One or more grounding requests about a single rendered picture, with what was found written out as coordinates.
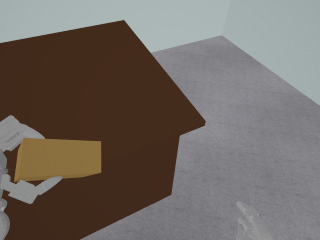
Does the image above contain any right robot hand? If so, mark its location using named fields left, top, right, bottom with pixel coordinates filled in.
left=235, top=201, right=275, bottom=240

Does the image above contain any left robot hand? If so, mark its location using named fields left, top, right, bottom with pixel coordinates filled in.
left=0, top=115, right=63, bottom=204

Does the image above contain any sponge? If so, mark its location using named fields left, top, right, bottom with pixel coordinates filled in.
left=14, top=138, right=102, bottom=182

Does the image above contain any table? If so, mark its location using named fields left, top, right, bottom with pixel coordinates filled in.
left=0, top=20, right=206, bottom=240

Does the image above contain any left robot forearm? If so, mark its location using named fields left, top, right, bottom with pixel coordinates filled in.
left=0, top=198, right=10, bottom=240

